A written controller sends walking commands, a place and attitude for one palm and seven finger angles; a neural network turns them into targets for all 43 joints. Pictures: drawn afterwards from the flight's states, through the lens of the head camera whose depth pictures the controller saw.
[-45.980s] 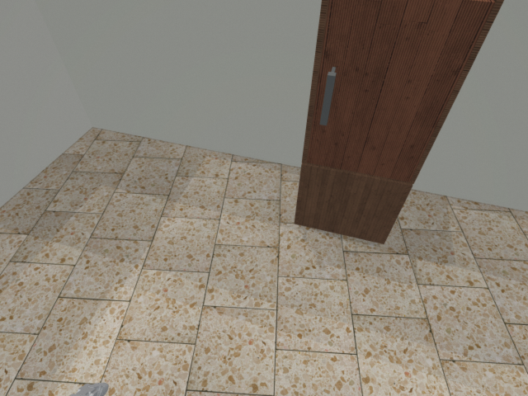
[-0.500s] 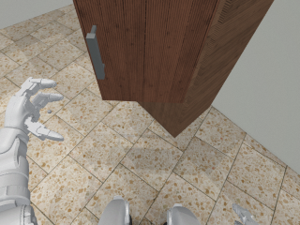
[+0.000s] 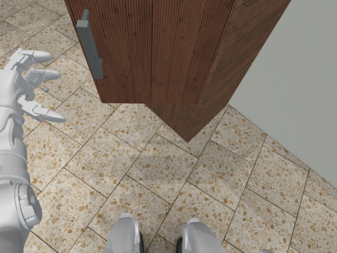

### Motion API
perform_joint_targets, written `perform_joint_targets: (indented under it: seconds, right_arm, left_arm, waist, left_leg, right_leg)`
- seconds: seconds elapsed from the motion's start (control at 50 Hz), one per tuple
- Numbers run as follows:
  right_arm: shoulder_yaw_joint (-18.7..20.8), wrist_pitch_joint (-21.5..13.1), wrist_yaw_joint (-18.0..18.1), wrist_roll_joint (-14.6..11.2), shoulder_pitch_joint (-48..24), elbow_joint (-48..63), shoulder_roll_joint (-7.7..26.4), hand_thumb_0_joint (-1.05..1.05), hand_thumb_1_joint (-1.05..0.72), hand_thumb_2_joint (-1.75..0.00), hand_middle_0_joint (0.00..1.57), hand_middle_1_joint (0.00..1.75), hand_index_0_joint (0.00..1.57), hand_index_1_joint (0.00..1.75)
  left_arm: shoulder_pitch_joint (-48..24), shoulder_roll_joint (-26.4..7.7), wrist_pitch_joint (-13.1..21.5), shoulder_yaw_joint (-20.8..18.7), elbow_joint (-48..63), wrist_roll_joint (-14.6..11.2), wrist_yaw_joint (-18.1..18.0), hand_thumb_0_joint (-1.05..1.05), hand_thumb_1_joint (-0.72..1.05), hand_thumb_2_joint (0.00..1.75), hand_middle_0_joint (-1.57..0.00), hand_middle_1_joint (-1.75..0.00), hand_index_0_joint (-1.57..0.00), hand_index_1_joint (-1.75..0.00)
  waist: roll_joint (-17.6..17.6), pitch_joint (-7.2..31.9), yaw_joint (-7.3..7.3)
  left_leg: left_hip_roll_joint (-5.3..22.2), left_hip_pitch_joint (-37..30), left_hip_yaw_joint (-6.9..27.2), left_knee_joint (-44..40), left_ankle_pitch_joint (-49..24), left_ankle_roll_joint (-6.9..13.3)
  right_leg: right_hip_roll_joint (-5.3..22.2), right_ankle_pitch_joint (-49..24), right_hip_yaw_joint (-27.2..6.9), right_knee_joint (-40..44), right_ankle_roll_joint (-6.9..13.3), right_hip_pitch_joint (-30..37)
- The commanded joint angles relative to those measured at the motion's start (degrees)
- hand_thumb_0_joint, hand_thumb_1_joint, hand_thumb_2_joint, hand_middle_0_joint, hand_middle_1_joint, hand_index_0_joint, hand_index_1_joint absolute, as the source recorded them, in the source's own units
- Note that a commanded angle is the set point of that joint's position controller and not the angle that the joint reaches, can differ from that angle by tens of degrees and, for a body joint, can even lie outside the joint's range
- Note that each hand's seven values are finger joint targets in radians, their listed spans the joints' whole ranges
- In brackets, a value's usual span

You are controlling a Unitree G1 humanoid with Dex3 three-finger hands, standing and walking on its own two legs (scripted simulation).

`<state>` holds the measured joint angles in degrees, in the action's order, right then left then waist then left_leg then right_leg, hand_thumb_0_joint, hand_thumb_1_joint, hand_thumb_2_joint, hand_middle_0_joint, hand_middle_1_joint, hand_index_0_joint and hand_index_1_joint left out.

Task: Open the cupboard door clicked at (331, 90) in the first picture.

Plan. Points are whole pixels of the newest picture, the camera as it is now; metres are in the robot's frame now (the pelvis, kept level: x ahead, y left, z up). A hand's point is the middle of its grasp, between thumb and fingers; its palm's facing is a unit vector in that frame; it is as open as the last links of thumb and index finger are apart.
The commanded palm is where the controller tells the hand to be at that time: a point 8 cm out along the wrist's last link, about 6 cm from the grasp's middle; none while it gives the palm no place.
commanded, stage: move the hooked fingers beside the handle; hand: left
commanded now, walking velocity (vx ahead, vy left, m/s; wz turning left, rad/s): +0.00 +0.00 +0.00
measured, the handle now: (93, 47) +0.61 +0.19 +0.05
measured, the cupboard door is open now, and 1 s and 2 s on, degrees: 47 47 47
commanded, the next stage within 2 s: none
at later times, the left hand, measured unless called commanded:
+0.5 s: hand (59, 60) +0.54 +0.25 +0.07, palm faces +0.00 -1.00 -0.03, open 14.0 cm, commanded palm +0.54 +0.28 +0.06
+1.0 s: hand (48, 56) +0.55 +0.28 +0.07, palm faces +0.01 -1.00 -0.04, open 14.0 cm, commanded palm +0.55 +0.29 +0.06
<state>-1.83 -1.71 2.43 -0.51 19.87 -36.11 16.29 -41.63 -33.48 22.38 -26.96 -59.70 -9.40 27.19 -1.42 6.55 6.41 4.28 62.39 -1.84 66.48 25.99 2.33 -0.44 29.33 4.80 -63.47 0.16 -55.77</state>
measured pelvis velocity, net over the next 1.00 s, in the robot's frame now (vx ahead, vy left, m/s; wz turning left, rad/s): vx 0.01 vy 0.01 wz -0.03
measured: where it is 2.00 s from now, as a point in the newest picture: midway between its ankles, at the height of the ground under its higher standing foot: outside the picture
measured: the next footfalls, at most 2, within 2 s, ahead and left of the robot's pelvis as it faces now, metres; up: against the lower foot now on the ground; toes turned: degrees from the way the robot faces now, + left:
none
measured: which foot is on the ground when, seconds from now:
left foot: down 0.00-1.00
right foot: down 0.00-1.00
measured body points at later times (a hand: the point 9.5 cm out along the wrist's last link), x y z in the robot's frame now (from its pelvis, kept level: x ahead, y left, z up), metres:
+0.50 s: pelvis -0.01 +0.00 -0.02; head +0.17 +0.03 +0.39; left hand +0.54 +0.31 +0.07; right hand -0.02 -0.27 -0.11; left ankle +0.05 +0.09 -0.65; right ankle +0.01 -0.13 -0.65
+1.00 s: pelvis +0.01 +0.01 -0.01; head +0.19 +0.05 +0.40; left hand +0.55 +0.33 +0.07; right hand -0.02 -0.26 -0.10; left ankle +0.05 +0.09 -0.65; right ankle +0.01 -0.13 -0.65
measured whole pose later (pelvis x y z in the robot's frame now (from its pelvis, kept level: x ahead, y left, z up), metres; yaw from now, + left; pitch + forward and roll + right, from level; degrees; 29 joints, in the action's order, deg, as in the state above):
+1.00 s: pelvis +0.01 +0.01 -0.01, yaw -2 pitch +29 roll -7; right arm -4.5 4.2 1.0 0.9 23.0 -35.7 15.5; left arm -60.6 -47.5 15.8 -29.4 -69.7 -2.7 26.1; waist -2.1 5.6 12.2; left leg 5.6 72.0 0.4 70.1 27.4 2.5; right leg -2.2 29.2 6.4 -63.9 -0.1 -63.5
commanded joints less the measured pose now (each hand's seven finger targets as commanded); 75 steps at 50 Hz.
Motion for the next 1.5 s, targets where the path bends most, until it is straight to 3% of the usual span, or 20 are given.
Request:
perform_joint_targets:
  seconds: [0.0,0.06,0.14,0.2,0.3,0.38,0.48,0.54,0.58,0.62,0.68,0.7,0.78,0.84,0.9,1.02,1.08,1.2,1.38,1.48]
  right_arm:
    - [3.91,-0.28,0.79,-0.22,8.49,2.58,11.01,0.00,-0.90,-0.90,0.20,0.30,0.20,0.30]
    - [3.33,0.50,1.05,-0.30,8.77,2.50,11.25,0.00,-0.90,-0.90,0.20,0.30,0.20,0.30]
    - [2.99,1.15,0.99,0.43,9.81,2.67,11.61,0.00,-0.90,-0.90,0.20,0.30,0.20,0.30]
    - [2.58,1.40,0.82,0.58,10.25,2.38,11.31,0.00,-0.90,-0.90,0.20,0.30,0.20,0.30]
    - [2.07,2.47,0.89,0.45,11.60,2.32,12.09,0.00,-0.90,-0.90,0.20,0.30,0.20,0.30]
    - [1.56,3.08,1.14,0.57,12.70,2.30,12.50,0.00,-0.90,-0.90,0.20,0.30,0.20,0.30]
    - [1.36,3.28,0.64,1.49,14.24,1.38,12.58,0.00,-0.90,-0.90,0.20,0.30,0.20,0.30]
    - [0.73,3.89,0.80,1.33,14.70,1.41,12.91,0.00,-0.90,-0.90,0.20,0.30,0.20,0.30]
    - [0.30,4.27,0.79,1.20,14.95,2.28,12.73,0.00,-0.90,-0.90,0.20,0.30,0.20,0.30]
    - [0.29,4.69,0.65,1.46,15.50,2.82,12.68,0.00,-0.90,-0.90,0.20,0.30,0.20,0.30]
    - [0.98,5.46,0.27,1.80,16.21,3.24,12.66,0.00,-0.90,-0.90,0.20,0.30,0.20,0.30]
    - [1.29,5.43,0.05,1.79,16.43,3.17,12.54,0.00,-0.90,-0.90,0.20,0.30,0.20,0.30]
    - [1.90,5.57,-0.26,1.56,16.17,2.48,12.75,0.00,-0.90,-0.90,0.20,0.30,0.20,0.30]
    - [1.98,5.56,-0.42,1.32,16.33,1.43,12.49,0.00,-0.90,-0.90,0.20,0.30,0.20,0.30]
    - [1.98,5.59,-0.59,1.36,16.20,1.02,11.94,0.00,-0.90,-0.90,0.20,0.30,0.20,0.30]
    - [2.27,5.56,-0.26,1.52,15.73,0.63,12.20,0.00,-0.90,-0.90,0.20,0.30,0.20,0.30]
    - [1.89,5.16,-0.15,1.72,15.30,0.84,12.31,0.00,-0.90,-0.90,0.20,0.30,0.20,0.30]
    - [1.39,5.28,-0.61,2.08,14.31,2.15,12.16,0.00,-0.90,-0.90,0.20,0.30,0.20,0.30]
    - [1.46,6.12,-0.12,1.43,14.37,1.74,12.61,0.00,-0.90,-0.90,0.20,0.30,0.20,0.30]
    - [1.45,5.29,0.13,1.69,15.09,0.44,12.47,0.00,-0.90,-0.90,0.20,0.30,0.20,0.30]
  left_arm:
    - [-24.42,-16.26,3.23,-2.30,6.73,-1.22,-0.89,0.00,-0.50,0.30,-0.30,-1.20,-0.30,-1.20]
    - [-29.49,-18.47,1.96,-1.70,3.30,0.68,-1.83,0.00,-0.50,0.30,-0.30,-1.20,-0.30,-1.20]
    - [-33.58,-25.08,3.83,-4.83,5.58,2.64,-2.93,0.00,-0.50,0.30,-0.30,-1.20,-0.30,-1.20]
    - [-37.41,-22.87,4.07,-2.52,4.13,2.63,-2.87,0.00,-0.50,0.30,-0.30,-1.20,-0.30,-1.20]
    - [-38.37,-24.62,0.56,-2.35,-1.76,3.42,-1.78,0.00,-0.50,0.30,-0.30,-1.20,-0.30,-1.20]
    - [-43.29,-28.65,-1.20,-3.08,-2.68,5.10,-2.47,0.00,-0.50,0.30,-0.30,-1.20,-0.30,-1.20]
    - [-49.37,-30.88,0.26,-3.74,-0.06,6.34,-3.86,0.00,-0.50,0.30,-0.30,-1.20,-0.30,-1.20]
    - [-49.56,-33.23,-1.39,-4.40,-4.43,7.23,-3.83,0.00,-0.50,0.30,-0.30,-1.20,-0.30,-1.20]
    - [-46.52,-33.59,-3.48,-4.03,-7.34,8.12,-3.64,0.00,-0.50,0.30,-0.30,-1.20,-0.30,-1.20]
    - [-44.46,-34.70,-4.01,-4.78,-5.49,8.55,-3.20,0.00,-0.50,0.30,-0.30,-1.20,-0.30,-1.20]
    - [-42.33,-37.39,-3.46,-7.62,0.39,8.14,-2.73,0.00,-0.50,0.30,-0.30,-1.20,-0.30,-1.20]
    - [-41.97,-35.96,-2.91,-7.69,1.39,7.34,-2.39,0.00,-0.50,0.30,-0.30,-1.20,-0.30,-1.20]
    - [-42.78,-38.48,-1.65,-10.94,5.46,5.37,-1.63,0.00,-0.50,0.30,-0.30,-1.20,-0.30,-1.20]
    - [-42.48,-35.62,-1.94,-8.89,4.06,5.45,-1.15,0.00,-0.50,0.30,-0.30,-1.20,-0.30,-1.20]
    - [-41.20,-28.14,-2.89,-2.90,2.02,5.89,-0.95,0.00,-0.50,0.30,-0.30,-1.20,-0.30,-1.20]
    - [-41.90,-22.13,-2.99,0.48,-1.02,4.03,-0.97,0.00,-0.50,0.30,-0.30,-1.20,-0.30,-1.20]
    - [-45.04,-24.98,-1.75,-1.54,-0.81,4.27,-2.72,0.00,-0.50,0.30,-0.30,-1.20,-0.30,-1.20]
    - [-44.62,-33.48,1.61,-7.04,2.27,7.10,-5.77,0.00,-0.50,0.30,-0.30,-1.20,-0.30,-1.20]
    - [-44.61,-29.45,-1.57,-3.26,-0.41,5.89,-2.25,0.00,-0.50,0.30,-0.30,-1.20,-0.30,-1.20]
    - [-48.91,-26.59,-1.47,-1.13,-0.49,5.38,-2.47,0.00,-0.50,0.30,-0.30,-1.20,-0.30,-1.20]
  waist:
    - [-5.47,24.94,1.88]
    - [-5.57,22.40,3.12]
    - [-10.70,28.69,2.73]
    - [-11.53,28.23,4.33]
    - [-10.61,27.91,5.42]
    - [-10.20,27.80,6.79]
    - [-16.27,32.52,7.52]
    - [-13.82,30.25,8.63]
    - [-13.37,28.61,8.18]
    - [-16.65,32.34,6.76]
    - [-16.84,36.76,5.31]
    - [-16.59,37.15,5.53]
    - [-13.87,37.87,5.53]
    - [-16.21,35.10,5.87]
    - [-18.07,30.83,6.85]
    - [-15.57,26.75,8.39]
    - [-14.31,26.42,8.43]
    - [-18.91,33.23,5.58]
    - [-14.72,31.37,7.77]
    - [-15.85,30.90,9.25]
  left_leg:
    - [-1.08,-28.16,6.81,-6.94,-18.65,-0.47]
    - [-1.23,-23.84,6.44,-6.75,-14.23,-0.19]
    - [-0.91,-27.22,6.95,-5.18,-17.91,-0.55]
    - [-0.68,-27.36,7.69,-4.35,-18.51,-0.52]
    - [-0.59,-24.78,7.73,-3.60,-18.06,-0.19]
    - [-0.33,-21.70,7.67,-2.35,-17.35,0.19]
    - [0.18,-26.65,9.06,-1.02,-21.14,-0.45]
    - [0.29,-22.56,8.61,-0.27,-19.53,0.10]
    - [0.03,-19.47,7.76,-0.29,-18.65,0.38]
    - [0.08,-22.52,7.81,-0.21,-22.72,0.03]
    - [0.31,-25.49,7.96,-0.24,-27.85,-0.26]
    - [0.43,-27.11,8.36,-0.16,-29.40,-0.32]
    - [0.28,-25.77,7.65,-0.50,-27.88,0.03]
    - [0.37,-27.91,7.98,-1.10,-28.00,-0.26]
    - [0.65,-31.48,8.83,-2.30,-27.84,-0.63]
    - [0.75,-32.07,9.88,-3.33,-25.14,-0.93]
    - [0.44,-29.18,9.75,-2.97,-22.90,-0.70]
    - [0.23,-30.14,9.21,-1.07,-27.97,-1.17]
    - [0.58,-28.10,9.81,-1.71,-22.94,-0.77]
    - [0.61,-28.68,10.73,-1.50,-20.80,-0.72]
  right_leg:
    - [-2.59,-13.07,-1.61,7.79,1.26,-0.32]
    - [-2.36,-10.54,-2.06,7.85,0.89,-1.15]
    - [-2.62,-12.01,-2.23,6.36,1.32,-1.93]
    - [-2.90,-11.95,-1.85,5.64,1.38,-4.13]
    - [-2.98,-12.08,-1.68,5.70,1.10,-4.73]
    - [-3.00,-12.08,-1.90,5.39,0.70,-5.30]
    - [-3.30,-12.71,-1.33,4.10,1.05,-8.92]
    - [-3.44,-12.45,-1.40,4.29,0.77,-8.37]
    - [-3.48,-12.78,-1.49,4.39,0.65,-6.69]
    - [-3.45,-15.27,-1.09,3.61,0.90,-6.34]
    - [-3.67,-19.51,-1.03,3.27,0.80,-3.37]
    - [-3.92,-20.08,-0.83,3.12,0.97,-4.49]
    - [-4.23,-21.46,-1.50,4.56,0.63,-0.14]
    - [-4.23,-20.04,-1.12,5.16,0.81,-2.87]
    - [-4.23,-17.07,-0.40,6.18,1.12,-7.74]
    - [-3.97,-14.48,0.32,6.76,1.32,-11.50]
    - [-3.87,-13.70,0.02,6.27,1.32,-10.48]
    - [-3.81,-16.18,-0.46,3.82,1.70,-7.23]
    - [-4.04,-14.35,-0.10,4.82,1.03,-8.27]
    - [-3.85,-12.48,0.08,4.54,1.18,-12.09]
